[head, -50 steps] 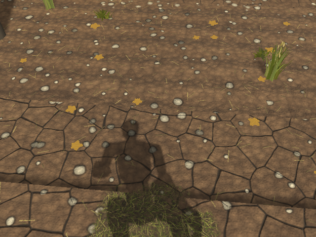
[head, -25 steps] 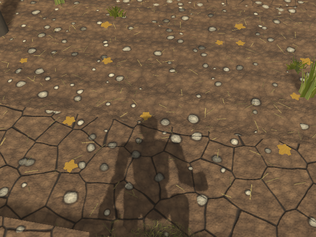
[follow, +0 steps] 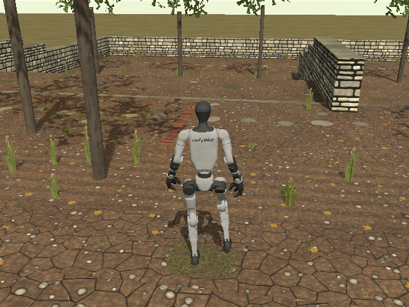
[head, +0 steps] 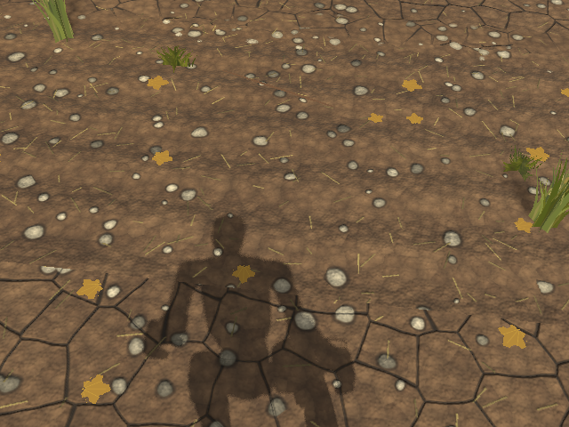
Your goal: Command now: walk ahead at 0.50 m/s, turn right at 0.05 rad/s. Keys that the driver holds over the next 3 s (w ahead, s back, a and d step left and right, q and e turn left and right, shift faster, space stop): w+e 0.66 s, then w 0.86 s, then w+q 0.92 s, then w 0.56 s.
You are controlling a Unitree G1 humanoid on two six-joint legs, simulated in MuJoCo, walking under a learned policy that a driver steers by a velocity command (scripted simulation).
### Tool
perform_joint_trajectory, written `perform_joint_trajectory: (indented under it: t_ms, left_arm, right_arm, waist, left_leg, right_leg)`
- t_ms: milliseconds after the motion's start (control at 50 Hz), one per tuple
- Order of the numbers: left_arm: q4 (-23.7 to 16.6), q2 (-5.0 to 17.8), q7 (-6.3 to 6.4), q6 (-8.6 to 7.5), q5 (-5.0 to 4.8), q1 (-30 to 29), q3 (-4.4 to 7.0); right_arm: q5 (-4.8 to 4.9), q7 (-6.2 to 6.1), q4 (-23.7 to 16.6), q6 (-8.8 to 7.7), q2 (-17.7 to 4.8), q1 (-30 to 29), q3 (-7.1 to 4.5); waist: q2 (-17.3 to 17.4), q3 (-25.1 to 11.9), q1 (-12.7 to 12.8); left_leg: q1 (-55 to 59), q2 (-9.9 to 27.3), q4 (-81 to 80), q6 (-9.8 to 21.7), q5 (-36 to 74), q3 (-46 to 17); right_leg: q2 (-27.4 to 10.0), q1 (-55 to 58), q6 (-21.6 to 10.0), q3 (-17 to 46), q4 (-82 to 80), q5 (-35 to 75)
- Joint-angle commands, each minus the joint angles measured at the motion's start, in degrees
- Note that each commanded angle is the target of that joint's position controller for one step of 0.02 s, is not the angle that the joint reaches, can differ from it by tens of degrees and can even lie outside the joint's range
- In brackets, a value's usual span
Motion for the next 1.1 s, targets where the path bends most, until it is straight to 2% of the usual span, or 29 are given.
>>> perform_joint_trajectory:
  t_ms: [20,120,180,260,320,380,400,440,460,480,500,520,540,560,580,600,620,640,680,720,780,820,880,900,920,940,960,1000,1100]
  left_arm:
    - [-0.52,2.91,-0.83,-0.07,-0.78,4.76,0.98]
    - [-5.63,4.29,-2.33,-0.43,-3.13,-7.61,2.02]
    - [-7.76,3.23,-3.14,-1.66,-2.92,-11.22,1.84]
    - [-8.53,-0.37,-5.11,-1.43,0.20,-11.15,0.69]
    - [-9.56,-0.87,-5.87,-0.20,-1.97,-12.82,0.17]
    - [-9.31,-0.37,-6.57,0.24,-2.34,-13.97,-0.26]
    - [-7.94,0.03,-6.65,0.05,-1.87,-11.74,-0.16]
    - [-0.89,3.76,-5.80,-0.09,-1.56,5.19,1.76]
    - [2.99,6.82,-4.73,0.17,-1.02,15.82,3.32]
    - [5.57,10.96,-3.75,0.45,0.39,21.33,3.87]
    - [4.12,16.88,-3.48,-1.03,2.00,19.68,3.03]
    - [3.37,15.19,-3.68,-0.71,0.03,21.75,3.43]
    - [4.72,14.64,-3.24,0.20,-1.52,23.83,3.85]
    - [5.45,15.30,-2.31,0.70,-2.18,21.80,3.88]
    - [1.97,11.80,-2.19,0.17,-1.28,15.96,2.68]
    - [-1.17,9.09,-2.23,-1.42,-0.49,8.36,1.35]
    - [-2.50,7.88,-2.39,-2.31,0.06,3.63,1.06]
    - [-2.63,6.58,-1.79,-2.08,-0.76,0.77,0.43]
    - [-3.43,6.56,0.05,-2.06,-0.14,-0.14,0.42]
    - [-2.45,5.96,0.90,-1.69,-0.77,3.42,0.54]
    - [0.09,5.95,0.78,-1.35,-2.46,9.81,0.89]
    - [1.08,5.80,0.73,-0.93,-2.45,12.59,1.13]
    - [0.57,6.00,0.46,0.04,-1.40,11.62,1.29]
    - [-0.53,4.68,0.15,0.23,-0.84,10.70,0.71]
    - [-0.23,-0.08,-0.11,-0.59,-1.18,19.00,-0.61]
    - [-0.51,1.23,-0.61,-1.27,-1.81,18.56,-0.78]
    - [-1.93,6.60,-0.75,-1.46,-2.35,11.76,0.70]
    - [-4.40,5.88,-0.66,-1.39,-1.37,3.68,0.79]
    - [-3.60,2.58,-0.30,-0.62,-0.36,4.58,0.50]
  right_arm:
    - [0.09,-0.28,-2.05,-1.06,-8.39,0.42,-2.16]
    - [1.09,-1.46,2.48,-1.38,-7.43,11.74,-2.38]
    - [0.44,-2.84,3.04,-1.75,-7.92,14.45,-2.78]
    - [0.66,-5.13,0.33,-1.73,-6.95,5.56,-1.79]
    - [1.20,-4.84,0.05,-1.52,-8.16,6.05,-2.16]
    - [1.57,-4.26,0.71,0.10,-8.33,8.61,-2.28]
    - [1.95,-4.45,1.54,0.79,-7.14,9.58,-1.72]
    - [1.59,-4.00,1.27,1.06,-8.70,7.73,-1.50]
    - [2.20,-3.35,1.44,0.81,-9.77,4.84,-1.60]
    - [2.00,-3.05,2.18,0.15,-7.08,6.82,-1.39]
    - [0.89,-1.63,-0.13,-1.98,-3.42,17.22,-0.03]
    - [1.70,-1.14,-2.51,-3.72,-8.07,14.16,-0.14]
    - [3.12,-1.51,-6.25,-4.07,-8.15,7.41,0.05]
    - [4.42,-2.58,-7.95,-3.86,-5.96,2.42,0.67]
    - [4.74,-3.07,-7.78,-3.32,-7.09,0.66,0.79]
    - [3.86,-3.51,-7.53,-3.10,-9.15,-1.30,-0.02]
    - [2.25,-3.84,-7.39,-2.60,-9.64,-2.50,-0.27]
    - [0.86,-3.86,-8.33,-1.58,-7.65,-4.91,-0.38]
    - [-1.05,-3.45,-10.47,-2.16,-5.62,-9.51,0.18]
    - [-0.24,-2.04,-9.78,-2.96,-3.85,-10.41,0.70]
    - [1.06,-1.21,-11.88,-1.99,-4.60,-16.35,0.48]
    - [0.99,-0.76,-13.28,-2.07,-6.15,-19.06,-0.21]
    - [0.68,-0.34,-11.25,-2.63,-8.21,-10.86,-1.61]
    - [0.41,-0.33,-9.40,-2.68,-9.90,-2.05,-2.35]
    - [-0.16,-0.23,-7.79,-2.44,-15.00,6.39,-3.70]
    - [1.05,0.26,-6.28,-2.11,-12.88,8.65,-3.35]
    - [1.62,0.23,-7.27,-2.17,-9.33,3.90,-2.17]
    - [0.59,0.28,-8.56,-1.45,-7.74,-4.09,-1.37]
    - [0.85,-0.22,-7.22,-2.22,-8.41,-4.83,-1.44]
  waist:
    - [4.21,-3.88,2.60]
    - [7.79,3.64,-2.82]
    - [7.23,5.29,-3.86]
    - [6.28,6.42,-1.67]
    - [6.48,8.44,-3.26]
    - [4.37,10.04,-5.69]
    - [4.79,7.41,-4.94]
    - [5.36,-0.93,1.83]
    - [2.87,-5.09,8.84]
    - [-10.78,-5.03,11.87]
    - [-20.83,-16.31,4.64]
    - [-18.46,-27.47,8.79]
    - [-8.89,-30.04,9.30]
    - [-3.43,-27.32,6.70]
    - [3.49,-20.72,5.12]
    - [6.53,-14.65,3.17]
    - [4.72,-9.87,1.21]
    - [4.37,-2.52,-0.68]
    - [-0.77,0.96,-0.25]
    - [-4.63,-2.39,1.67]
    - [-2.47,-0.30,4.58]
    - [-1.29,1.84,5.18]
    - [-1.65,-1.02,0.70]
    - [1.16,-6.94,-3.10]
    - [14.79,-16.40,-2.39]
    - [21.11,-17.87,-2.69]
    - [13.09,-7.04,-3.01]
    - [4.94,1.16,-0.37]
    - [7.13,-1.08,2.71]
  left_leg:
    - [1.79,17.16,-3.54,9.50,17.55,-9.76]
    - [20.37,21.75,0.71,8.51,2.11,-15.07]
    - [26.51,24.72,4.44,7.38,2.82,-15.63]
    - [-3.18,18.89,6.52,2.97,-6.19,-1.00]
    - [-3.87,18.57,9.77,-0.07,-9.32,3.27]
    - [6.93,20.52,18.08,-2.79,-5.14,4.69]
    - [7.70,20.12,24.54,-3.16,-1.78,6.38]
    - [7.14,19.27,44.29,-4.17,11.54,7.11]
    - [-0.36,16.79,60.26,-6.36,14.15,8.91]
    - [-19.45,8.87,88.48,-9.94,-30.09,8.07]
    - [-40.66,8.04,102.37,-10.31,-42.38,-4.07]
    - [-42.61,9.09,100.79,-10.88,-38.22,-8.70]
    - [-46.72,9.10,95.41,-10.74,-36.43,-8.29]
    - [-48.94,10.39,94.75,-10.67,-30.96,-6.11]
    - [-50.54,11.56,90.94,-8.83,-23.21,-6.55]
    - [-46.30,13.08,78.09,-6.46,-13.60,-10.12]
    - [-42.03,13.74,73.56,-5.71,-13.49,-10.66]
    - [-35.89,14.84,60.19,-7.67,-10.48,-9.59]
    - [-23.34,12.99,39.91,-9.76,-1.39,-6.06]
    - [-12.40,8.20,26.41,-9.79,15.43,-2.49]
    - [-15.27,6.65,18.45,-7.72,15.44,-3.16]
    - [-18.38,6.46,14.86,-5.16,12.75,-3.77]
    - [-8.77,4.09,12.85,-0.92,7.72,-1.25]
    - [4.04,7.82,13.73,1.69,9.80,-5.71]
    - [25.03,20.94,11.07,11.14,1.66,-27.86]
    - [28.28,26.71,0.24,13.84,-16.09,-47.53]
    - [20.80,25.30,-1.44,11.08,-23.97,-43.80]
    - [5.01,20.59,-3.46,8.54,-14.43,-29.72]
    - [-1.51,16.39,-8.25,8.07,2.32,-17.19]
  right_leg:
    - [-0.44,0.68,-0.41,-0.14,5.53,5.85]
    - [0.04,-24.02,-2.45,9.22,2.80,2.32]
    - [1.41,-32.88,-2.87,12.20,0.77,0.95]
    - [2.71,-4.21,-2.15,1.51,-9.98,31.12]
    - [2.97,1.64,-2.39,-0.06,-14.94,29.62]
    - [1.14,-1.22,-1.82,-1.04,-23.70,28.62]
    - [0.51,3.02,-2.42,-1.80,-25.27,32.43]
    - [2.99,20.71,-3.01,-5.22,-27.14,35.27]
    - [4.54,37.30,-4.15,-8.34,-31.11,38.91]
    - [0.04,53.61,-8.80,-2.73,-27.87,44.91]
    - [-7.28,76.20,-14.47,8.77,-2.48,72.91]
    - [-10.41,78.57,-20.74,14.09,-4.70,69.26]
    - [-12.11,76.03,-24.11,23.60,-15.33,36.04]
    - [-14.41,67.60,-24.17,33.72,-24.28,10.33]
    - [-15.87,56.85,-23.72,38.88,-27.87,-3.52]
    - [-17.26,43.07,-22.15,38.46,-29.23,-0.85]
    - [-15.96,32.67,-21.44,37.28,-29.06,3.80]
    - [-10.32,19.67,-19.00,26.64,-31.67,8.20]
    - [-2.07,7.82,-16.55,14.14,-33.95,17.24]
    - [2.51,8.60,-13.96,6.87,-34.00,17.28]
    - [-1.57,19.28,-12.77,10.62,-33.51,10.90]
    - [-3.65,25.91,-11.47,12.87,-31.08,7.48]
    - [-1.09,29.35,-9.26,11.39,-20.76,19.95]
    - [2.76,24.20,-7.48,8.42,-8.20,17.45]
    - [11.00,6.92,-3.51,3.65,14.53,-2.91]
    - [12.29,-4.33,-2.71,4.79,22.90,-28.57]
    - [8.66,-9.90,-3.28,5.47,25.68,-25.79]
    - [3.58,-7.01,-3.19,1.78,18.70,-17.10]
    - [0.42,0.09,-1.29,-0.04,6.13,-7.89]
Next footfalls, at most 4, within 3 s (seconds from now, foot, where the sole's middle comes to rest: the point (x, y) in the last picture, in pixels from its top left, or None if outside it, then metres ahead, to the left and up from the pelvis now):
0.48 right None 0.40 -0.30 -0.96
0.88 left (348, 359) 0.74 -0.21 -0.96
1.44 right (452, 311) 0.89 -0.55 -0.96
2.00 left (397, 220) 1.26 -0.45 -0.96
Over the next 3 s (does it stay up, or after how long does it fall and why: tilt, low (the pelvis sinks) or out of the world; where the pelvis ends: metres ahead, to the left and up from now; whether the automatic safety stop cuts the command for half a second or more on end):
stays up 1.61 -0.50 -0.20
